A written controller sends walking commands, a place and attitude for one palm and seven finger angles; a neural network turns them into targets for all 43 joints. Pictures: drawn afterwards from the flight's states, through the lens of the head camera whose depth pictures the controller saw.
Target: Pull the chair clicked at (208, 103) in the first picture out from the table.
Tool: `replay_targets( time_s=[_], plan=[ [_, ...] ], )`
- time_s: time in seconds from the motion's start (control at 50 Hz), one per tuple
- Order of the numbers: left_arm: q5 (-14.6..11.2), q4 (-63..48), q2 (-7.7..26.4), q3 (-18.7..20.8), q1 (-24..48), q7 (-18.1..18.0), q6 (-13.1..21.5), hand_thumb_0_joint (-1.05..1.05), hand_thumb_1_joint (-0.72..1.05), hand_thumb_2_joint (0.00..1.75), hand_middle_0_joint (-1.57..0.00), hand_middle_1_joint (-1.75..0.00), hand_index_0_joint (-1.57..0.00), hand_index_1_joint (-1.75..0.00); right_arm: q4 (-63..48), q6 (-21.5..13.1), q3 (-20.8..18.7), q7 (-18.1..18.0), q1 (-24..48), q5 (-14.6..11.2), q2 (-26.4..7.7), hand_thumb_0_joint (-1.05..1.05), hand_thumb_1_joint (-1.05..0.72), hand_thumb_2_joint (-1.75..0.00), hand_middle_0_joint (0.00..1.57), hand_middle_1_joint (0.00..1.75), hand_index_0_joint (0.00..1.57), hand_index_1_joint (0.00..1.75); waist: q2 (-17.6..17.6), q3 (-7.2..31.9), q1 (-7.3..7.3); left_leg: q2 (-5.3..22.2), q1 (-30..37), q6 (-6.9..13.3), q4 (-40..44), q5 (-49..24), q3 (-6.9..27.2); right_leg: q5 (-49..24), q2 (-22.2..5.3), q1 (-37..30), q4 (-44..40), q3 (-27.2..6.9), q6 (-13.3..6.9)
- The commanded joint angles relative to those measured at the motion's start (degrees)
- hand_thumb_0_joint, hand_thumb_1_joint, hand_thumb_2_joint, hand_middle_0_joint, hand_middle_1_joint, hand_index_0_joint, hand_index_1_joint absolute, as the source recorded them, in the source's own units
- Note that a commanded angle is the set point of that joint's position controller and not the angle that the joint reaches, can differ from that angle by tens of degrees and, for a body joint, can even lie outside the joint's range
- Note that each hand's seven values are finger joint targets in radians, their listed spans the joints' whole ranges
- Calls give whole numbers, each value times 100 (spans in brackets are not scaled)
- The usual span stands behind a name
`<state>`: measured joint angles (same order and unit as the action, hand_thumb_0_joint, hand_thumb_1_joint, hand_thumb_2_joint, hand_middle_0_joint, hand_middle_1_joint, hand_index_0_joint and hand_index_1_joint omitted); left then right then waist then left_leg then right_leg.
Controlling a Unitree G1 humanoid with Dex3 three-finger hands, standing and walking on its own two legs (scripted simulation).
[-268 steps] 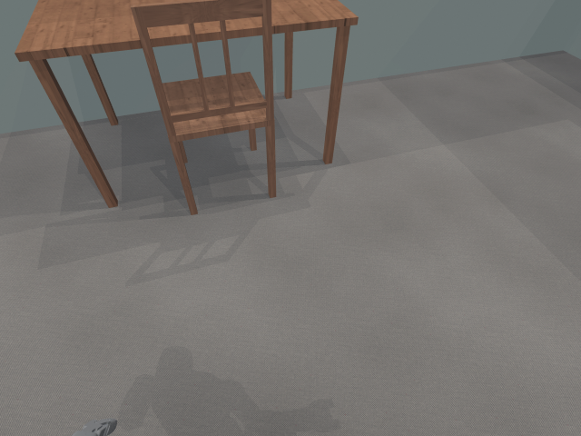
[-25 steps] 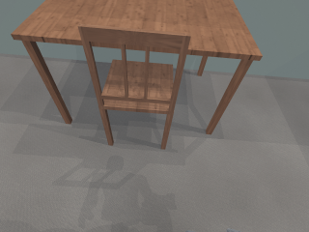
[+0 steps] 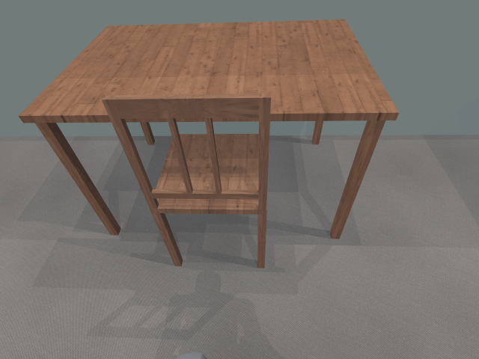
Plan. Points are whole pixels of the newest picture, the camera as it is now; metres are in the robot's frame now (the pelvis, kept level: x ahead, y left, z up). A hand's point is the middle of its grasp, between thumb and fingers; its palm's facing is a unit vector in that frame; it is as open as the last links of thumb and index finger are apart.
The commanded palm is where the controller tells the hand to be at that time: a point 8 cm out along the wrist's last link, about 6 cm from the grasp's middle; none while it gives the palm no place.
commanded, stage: take the last steps up to it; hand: left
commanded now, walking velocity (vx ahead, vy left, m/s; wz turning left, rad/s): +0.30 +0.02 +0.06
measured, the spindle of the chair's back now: (181, 158) +0.67 +0.21 -0.10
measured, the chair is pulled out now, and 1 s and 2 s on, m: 0.00 0.00 0.00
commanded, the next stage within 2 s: come to a stop and stand still in 0.42 s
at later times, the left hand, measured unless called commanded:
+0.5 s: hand out of the picture +0.15 +0.22 -0.19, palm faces +0.08 -0.98 -0.17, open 7.4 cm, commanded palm none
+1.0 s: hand (154, 307) +0.27 +0.22 -0.19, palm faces +0.04 -0.98 -0.21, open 7.3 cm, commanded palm none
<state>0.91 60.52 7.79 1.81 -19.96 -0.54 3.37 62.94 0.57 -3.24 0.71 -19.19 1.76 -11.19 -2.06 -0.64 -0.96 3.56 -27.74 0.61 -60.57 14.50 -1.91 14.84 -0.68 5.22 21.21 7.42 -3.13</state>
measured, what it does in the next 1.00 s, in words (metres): walks ahead: left foot, then right foot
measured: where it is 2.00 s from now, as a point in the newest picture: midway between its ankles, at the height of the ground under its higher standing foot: outside the picture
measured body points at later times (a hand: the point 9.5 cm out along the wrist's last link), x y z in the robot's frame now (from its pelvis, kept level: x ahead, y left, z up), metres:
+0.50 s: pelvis +0.16 +0.05 -0.01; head +0.18 +0.06 +0.44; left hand +0.15 +0.28 -0.17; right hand +0.23 -0.18 -0.15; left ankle +0.18 +0.14 -0.75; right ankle +0.13 -0.07 -0.68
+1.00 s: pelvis +0.20 +0.04 -0.02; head +0.24 +0.04 +0.43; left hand +0.27 +0.27 -0.17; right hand +0.21 -0.19 -0.18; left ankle +0.18 +0.14 -0.75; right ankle +0.24 -0.07 -0.75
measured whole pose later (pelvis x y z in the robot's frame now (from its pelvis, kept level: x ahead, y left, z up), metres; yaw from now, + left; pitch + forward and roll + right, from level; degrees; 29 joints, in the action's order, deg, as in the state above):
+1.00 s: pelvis +0.20 +0.04 -0.02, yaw +1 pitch -1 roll +1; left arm 0.7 59.8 9.3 2.2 -8.0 -2.4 -1.8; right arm 62.1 2.2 -2.4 -1.8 -14.1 0.8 -8.4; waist 1.0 -5.0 -0.7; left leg 0.1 -11.3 1.1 -30.7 18.5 -5.8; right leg 14.5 -3.2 17.8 33.3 4.6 -0.8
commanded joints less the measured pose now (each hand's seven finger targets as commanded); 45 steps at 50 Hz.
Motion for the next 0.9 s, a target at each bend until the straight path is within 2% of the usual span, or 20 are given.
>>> replay_targets(
  time_s=[0.0, 0.1, 0.18, 0.2, 0.24, 0.26, 0.28, 0.32, 0.36, 0.4, 0.44, 0.52, 0.56, 0.6, 0.64, 0.66, 0.68, 0.7, 0.8, 0.88],
  plan=[
    [11, -11, 648, 85, -501, -50, 150, 0, 90, 90, -20, -30, -20, -30, -465, -118, -39, 42, 383, -30, -101, 0, -90, -90, 20, 30, 20, 30, 807, -656, 103, 248, -812, -108, 266, -428, -27, -1164, -1427, 135, -1285, -889, -468],
    [26, 225, 673, 83, -840, -88, 158, 0, 90, 90, -20, -30, -20, -30, -687, -199, 19, 98, 1114, -49, -11, 0, -90, -90, 20, 30, 20, 30, 915, -691, 290, 162, -742, -43, 1368, -420, -291, -2265, -1407, -275, -998, -732, -523],
    [59, 308, 770, 139, -804, -119, 90, 0, 90, 90, -20, -30, -20, -30, -738, -274, 41, 102, 1264, -63, 15, 0, -90, -90, 20, 30, 20, 30, 1045, -644, 269, -36, -20, 167, 2149, -139, -390, -2744, -1439, -312, -615, -632, -481],
    [49, 332, 782, 157, -765, -121, 74, 0, 90, 90, -20, -30, -20, -30, -692, -301, 38, 69, 1107, -55, -28, 0, -90, -90, 20, 30, 20, 30, 1046, -548, 175, -140, 356, 221, 2414, -98, -450, -3109, -1400, -319, -291, -551, -444],
    [16, 330, 767, 162, -656, -120, 42, 0, 90, 90, -20, -30, -20, -30, -349, -368, -8, -30, -18, -1, -253, 0, -90, -90, 20, 30, 20, 30, 639, 36, -309, -354, 1989, 307, 3250, -691, -497, -3337, -1068, 41, 1260, -331, -243],
    [-43, 278, 581, 146, -834, -93, 25, 0, 90, 90, -20, -30, -20, -30, -214, -416, -99, -107, -687, 67, -749, 0, -90, -90, 20, 30, 20, 30, -197, 640, -495, 615, 3220, 629, 3351, -1547, 560, -1773, -602, 921, 2608, -66, -31],
    [-91, 164, 279, 91, -1008, -52, 39, 0, 90, 90, -20, -30, -20, -30, -181, -391, -196, -164, -1033, 38, -1221, 0, -90, -90, 20, 30, 20, 30, -1349, 1078, -411, 1961, 4044, 1301, 3819, -2702, 2371, 1722, 65, 2165, 4207, 25, 115],
    [-47, -13, 366, 92, -394, -87, -17, 0, 90, 90, -20, -30, -20, -30, -322, -369, -168, -254, -464, -78, -1055, 0, -90, -90, 20, 30, 20, 30, -618, 616, -274, 2086, 2992, 1538, 4307, -1723, 2311, 1751, -226, 2736, 5297, -648, 57],
    [26, 40, 363, 133, -172, -12, -79, 0, 90, 90, -20, -30, -20, -30, -484, -426, -10, -245, 230, -55, -446, 0, -90, -90, 20, 30, 20, 30, -333, -178, -1, 1553, 1785, 1230, 4696, -1138, 1477, 985, -562, 2565, 4938, -767, 161],
    [52, 139, 205, 108, -441, 11, -196, 0, 90, 90, -20, -30, -20, -30, -507, -462, 61, -241, 458, -75, -298, 0, -90, -90, 20, 30, 20, 30, -461, -151, 247, 1157, 1237, 1021, 4800, -1396, 744, 715, -558, 1980, 4297, -616, 251],
    [62, 109, 155, 112, -516, 3, -277, 0, 90, 90, -20, -30, -20, -30, -575, -465, 24, -235, 530, -69, -310, 0, -90, -90, 20, 30, 20, 30, -316, -123, 344, 1112, 1053, 1064, 4908, -1283, 587, 607, -558, 1778, 3721, -548, 301],
    [71, -116, 122, 42, 7, -10, -281, 0, 90, 90, -20, -30, -20, -30, -520, -387, 34, -227, 449, -46, -366, 0, -90, -90, 20, 30, 20, 30, -288, -301, 215, 1117, 1077, 1096, 4791, -1242, 544, 503, -447, 1540, 2430, -406, 349],
    [53, -76, 93, -16, 8, -68, -280, 0, 90, 90, -20, -30, -20, -30, -465, -332, 79, -254, 484, -31, -359, 0, -90, -90, 20, 30, 20, 30, -208, -144, 267, 1008, 1263, 937, 4320, -2149, 398, 89, -303, 1067, 1693, -360, 406],
    [43, 32, 302, -19, -187, -118, -232, 0, 90, 90, -20, -30, -20, -30, -381, -292, 119, -271, 474, -83, -336, 0, -90, -90, 20, 30, 20, 30, -51, 93, 367, 694, 1489, 510, 3698, -2342, 135, -1018, -318, 430, 475, -376, 448],
    [26, 41, 858, -8, -4, -162, -155, 0, 90, 90, -20, -30, -20, -30, -295, -236, 164, -252, 233, -168, -98, 0, -90, -90, 20, 30, 20, 30, 506, 34, 131, 158, 1156, -17, 3535, -689, 55, -3226, -1134, 138, 306, -1420, 96],
    [-1, -3, 989, 9, 183, -162, -168, 0, 90, 90, -20, -30, -20, -30, -228, -164, 166, -236, 114, -177, -62, 0, -90, -90, 20, 30, 20, 30, 489, 23, 43, 23, 1309, -112, 3591, -322, 11, -3695, -1387, 330, 427, -1488, -149],
    [-20, -15, 1066, 54, 288, -182, -168, 0, 90, 90, -20, -30, -20, -30, -163, -92, 150, -245, 6, -163, -67, 0, -90, -90, 20, 30, 20, 30, 1086, 243, 4, -10, 1507, -165, 3486, -302, -58, -4122, -1387, 299, 489, -1532, -279],
    [-34, -25, 1068, 57, 339, -205, -196, 0, 90, 90, -20, -30, -20, -30, -121, -40, 115, -254, -40, -168, -141, 0, -90, -90, 20, 30, 20, 30, 1279, 328, 22, -19, 1669, -185, 3377, -154, -120, -4204, -1458, 331, 401, -1501, -332],
    [-20, -112, 1128, 180, 477, -264, -353, 0, 90, 90, -20, -30, -20, -30, -153, 79, 32, -292, -48, -144, -191, 0, -90, -90, 20, 30, 20, 30, 763, 431, 111, 39, 1675, -220, 2928, -921, -116, -4388, -1481, 214, 653, -1368, -443],
    [16, -248, 1143, 242, 778, -270, -448, 0, 90, 90, -20, -30, -20, -30, -255, 158, -8, -284, -20, -133, -103, 0, -90, -90, 20, 30, 20, 30, 927, 280, 95, -73, 1534, -240, 2730, 253, -123, -3418, -1702, 595, 401, -1548, -668]
  ],
)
